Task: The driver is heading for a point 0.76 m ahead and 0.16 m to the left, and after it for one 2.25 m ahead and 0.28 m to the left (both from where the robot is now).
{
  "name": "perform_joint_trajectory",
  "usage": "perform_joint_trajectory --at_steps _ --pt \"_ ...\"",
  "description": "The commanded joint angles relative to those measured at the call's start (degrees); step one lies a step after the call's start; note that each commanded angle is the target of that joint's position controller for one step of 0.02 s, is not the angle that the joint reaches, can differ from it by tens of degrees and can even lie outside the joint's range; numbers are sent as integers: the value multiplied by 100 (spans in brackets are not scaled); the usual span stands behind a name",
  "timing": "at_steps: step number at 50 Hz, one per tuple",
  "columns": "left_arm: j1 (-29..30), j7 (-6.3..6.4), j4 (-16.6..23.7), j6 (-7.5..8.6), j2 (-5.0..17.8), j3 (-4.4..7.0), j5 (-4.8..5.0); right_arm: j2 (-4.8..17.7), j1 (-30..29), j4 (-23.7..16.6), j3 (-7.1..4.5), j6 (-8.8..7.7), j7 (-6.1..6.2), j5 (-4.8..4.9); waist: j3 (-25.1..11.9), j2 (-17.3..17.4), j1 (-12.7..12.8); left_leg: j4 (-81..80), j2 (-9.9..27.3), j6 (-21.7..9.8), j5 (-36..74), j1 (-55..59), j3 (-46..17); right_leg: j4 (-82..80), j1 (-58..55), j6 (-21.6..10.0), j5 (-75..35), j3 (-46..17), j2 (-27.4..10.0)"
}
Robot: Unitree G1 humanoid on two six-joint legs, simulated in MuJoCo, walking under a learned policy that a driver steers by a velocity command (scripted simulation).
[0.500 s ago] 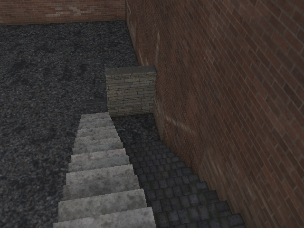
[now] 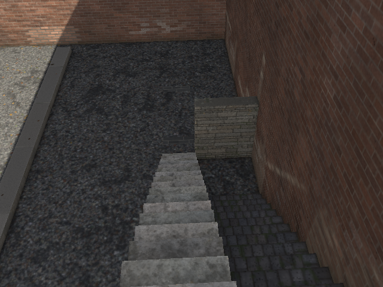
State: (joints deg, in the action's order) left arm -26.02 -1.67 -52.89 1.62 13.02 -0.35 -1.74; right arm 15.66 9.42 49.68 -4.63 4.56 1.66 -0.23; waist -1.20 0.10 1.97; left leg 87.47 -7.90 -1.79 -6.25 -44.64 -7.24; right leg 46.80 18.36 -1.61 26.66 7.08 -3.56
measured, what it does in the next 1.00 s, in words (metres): goes down, turning left: left foot, then right foot 0.19 m lower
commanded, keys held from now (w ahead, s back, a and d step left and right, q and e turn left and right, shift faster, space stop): w+q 0.38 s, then q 0.18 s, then e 0.16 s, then w+e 0.28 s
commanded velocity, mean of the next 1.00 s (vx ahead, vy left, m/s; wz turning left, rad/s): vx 0.36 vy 0.00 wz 0.26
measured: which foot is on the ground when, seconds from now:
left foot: up 0.00-0.24, down 0.26-0.70, up 0.72-0.88, down 0.90-1.00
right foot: down 0.00-0.28, up 0.30-0.70, down 0.72-1.00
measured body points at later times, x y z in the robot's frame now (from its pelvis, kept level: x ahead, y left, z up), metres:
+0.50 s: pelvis +0.07 +0.12 -0.04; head +0.07 +0.15 +0.41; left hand +0.13 +0.42 -0.17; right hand +0.05 -0.15 -0.16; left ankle +0.00 +0.15 -0.71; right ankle +0.19 -0.01 -0.66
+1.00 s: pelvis +0.17 +0.20 -0.19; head +0.15 +0.18 +0.26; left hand +0.02 +0.39 -0.33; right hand +0.38 +0.06 -0.31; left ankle +0.14 +0.33 -0.75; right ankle +0.18 +0.13 -0.90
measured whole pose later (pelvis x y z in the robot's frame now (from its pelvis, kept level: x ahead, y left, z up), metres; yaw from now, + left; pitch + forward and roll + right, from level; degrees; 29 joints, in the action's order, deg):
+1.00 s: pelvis +0.17 +0.20 -0.19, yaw +16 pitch -2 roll +3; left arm -30.6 -0.3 -56.7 -2.5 10.1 -1.0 0.5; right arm 8.7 8.2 46.4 0.9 4.0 0.1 -1.7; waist -2.2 -0.8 5.0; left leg 90.2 -1.5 3.0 -2.4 -41.9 1.6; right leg 44.8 18.3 -5.2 23.8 -8.9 7.1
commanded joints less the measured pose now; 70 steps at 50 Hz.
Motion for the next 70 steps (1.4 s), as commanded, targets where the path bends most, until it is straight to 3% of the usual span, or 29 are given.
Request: perform_joint_trajectory --at_steps 1,7,12,14,15,16,19,21,24,30,33,35,36,37,39,41,43,46,49,56,58,60,61,62,63,64,66,68,70 --pt "474 -54 483 219 620 104 -62 333 189 -147 -90 54 -4 -59 381 -634 -316 279 -1 105 608 55 329 -1677 662 -749 -2021 -1205 -1330" --pt "-123 29 337 169 1109 280 -238 557 -728 -544 -132 123 -84 -96 355 -1081 166 -849 325 100 16 -208 544 -1458 -510 -586 -1239 -1208 -1821" --pt "1047 41 660 102 1334 400 -177 580 12 -540 -130 58 -136 -29 205 -1312 -462 -2583 723 -4 -1267 2125 1179 -792 526 -110 -1152 -447 -1764" --pt "1458 35 596 -58 1192 431 -156 532 2187 202 -140 -59 -184 56 -24 -16 -1522 -3773 398 -293 -1979 4351 989 2430 1837 176 -531 352 -864" --pt "1656 46 954 -168 633 307 -265 867 2798 581 -66 -143 -201 209 1016 1949 -1286 -4010 935 -275 2101 4207 -1057 4498 3820 273 1666 -79 117" --pt "1861 123 1271 -243 427 183 -341 1046 3125 666 30 -289 -150 518 1058 2096 -1090 -5118 1535 -91 3480 3764 -2548 4415 4340 322 1641 -785 332" --pt "1384 257 643 -195 999 430 -85 1533 1798 391 -71 -528 2 -139 568 1003 -185 -5637 2083 -865 447 3198 -3840 3845 4053 366 145 -1368 197" --pt "1652 376 453 -344 1233 552 -15 1091 1167 123 76 -697 -31 -238 509 210 64 -5118 1704 -737 499 2452 -2968 3280 3382 329 -1082 -1349 356" --pt "2037 219 592 -414 692 346 -163 564 1097 193 291 -866 132 41 487 -16 258 -4464 773 -448 -763 1108 -1743 1705 2156 381 -3379 -836 787" --pt "1938 143 894 -185 393 135 -252 288 1027 -58 296 -949 168 -19 -138 451 87 -3758 88 -466 -602 1438 -1331 -307 601 490 -5033 -414 1333" --pt "1133 179 546 -125 250 59 75 -388 1284 207 433 -795 137 -148 123 722 -143 -2567 -82 -189 26 2157 -737 -2588 -8 350 -5980 -670 806" --pt "-718 131 -97 -172 511 172 173 0 514 37 342 -612 4 -159 -14 281 707 -159 -272 160 -75 1251 43 -3984 -1853 -185 -6770 -826 143" --pt "-978 124 -127 -196 640 189 247 231 260 -160 202 -585 -138 -58 -227 -596 910 2119 -837 443 -3539 -57 837 -3778 -3126 -676 -7633 -1445 -692" --pt "-324 -3 134 -141 567 -8 63 60 1129 -345 205 -562 -136 57 -549 -798 -113 3542 -671 519 -5117 -884 744 -1545 -3560 -815 -10782 -2142 -1280" --pt "-475 38 99 -102 670 117 126 -56 1610 -274 404 -557 -92 -253 -795 -157 -472 2813 144 108 -3401 -2032 -34 -1168 -3637 -1760 -8397 -2868 -1709" --pt "-96 88 21 -157 270 -64 171 42 774 6 352 -409 -200 -512 -493 686 -386 2276 243 274 -2076 -961 588 -1543 -1602 -1281 -7017 -2355 -603" --pt "-522 43 -399 -38 582 144 277 156 1235 -68 301 -207 -96 -371 -321 -735 -580 871 655 575 -905 -804 351 -996 -1117 -1631 -7474 -3528 -822" --pt "254 93 74 -158 379 40 199 48 -167 -628 381 -115 -89 -97 424 130 -354 -897 729 802 -528 -1 245 -1366 901 -1385 -2954 -3601 -253" --pt "376 194 352 -377 611 111 236 -73 -616 -903 417 -129 -191 -128 882 223 -121 -1559 493 733 -969 255 593 -1338 1284 -1127 -1832 -3261 395" --pt "19 386 511 -222 758 340 -96 -343 -539 -1509 584 38 -147 -182 53 -994 48 -2866 61 641 -2340 324 657 -1152 -710 -1433 -3787 -3243 206" --pt "469 349 648 -208 607 318 20 -436 279 -1267 534 -57 -54 112 -64 -1288 -198 -4048 91 566 -1301 2946 894 -2058 647 -1415 -3331 -3474 154" --pt "2012 205 1002 -128 386 272 254 -24 2404 -393 319 -212 63 -148 -422 -684 -1422 -3495 519 533 120 5874 779 -595 2872 -1069 -2956 -3065 559" --pt "1585 145 1142 -192 333 302 125 111 1642 -987 278 -251 30 -71 -18 256 -1264 -6420 863 390 -2599 5332 -349 402 2481 -961 -929 -2753 1235" --pt "1696 157 1441 -131 61 194 -32 81 1300 -1063 439 -308 -164 -90 334 810 -671 -5566 1712 277 408 5160 -805 1476 2754 -683 528 -2318 1424" --pt "1167 152 1578 -65 136 297 143 751 2128 -918 208 -314 -108 -82 -433 1259 -553 -5241 3061 -132 3893 5938 -2628 2297 3348 -461 1076 -2386 1361" --pt "990 134 1306 -36 772 485 158 992 2772 -646 10 -378 -81 -53 -690 777 -659 -5825 3431 -785 2655 5661 -3611 3113 3592 -262 681 -1947 908" --pt "1588 71 1233 -190 1008 602 -17 559 1822 -770 43 -550 -220 -44 197 371 -489 -6302 3299 -1167 1539 4312 -3119 3935 3483 -76 -271 -1643 640" --pt "2248 44 1515 -460 1013 615 376 378 690 -1051 173 -757 -408 -250 934 638 -366 -6828 2747 -1514 -969 2172 -1936 3708 2777 9 -562 -1612 671" --pt "2275 37 1472 -533 818 543 229 329 799 -981 234 -848 -442 -247 819 432 -239 -6369 2323 -1076 -594 1467 -575 3380 1930 -22 -1752 -1024 728"
Velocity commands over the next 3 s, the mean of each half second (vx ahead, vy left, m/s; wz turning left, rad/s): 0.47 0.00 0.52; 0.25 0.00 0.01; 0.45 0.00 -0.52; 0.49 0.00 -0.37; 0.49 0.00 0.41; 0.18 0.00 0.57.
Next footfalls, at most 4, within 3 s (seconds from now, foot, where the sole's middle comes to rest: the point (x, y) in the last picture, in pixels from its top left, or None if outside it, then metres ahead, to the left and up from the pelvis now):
0.26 left None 0.04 0.15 -0.74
0.72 right None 0.22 0.15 -0.94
0.90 left None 0.15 0.32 -0.81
1.22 left None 0.23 0.34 -0.94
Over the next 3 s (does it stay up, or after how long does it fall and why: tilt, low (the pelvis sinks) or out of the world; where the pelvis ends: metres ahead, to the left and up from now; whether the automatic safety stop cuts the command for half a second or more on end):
stays up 0.95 0.04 -0.77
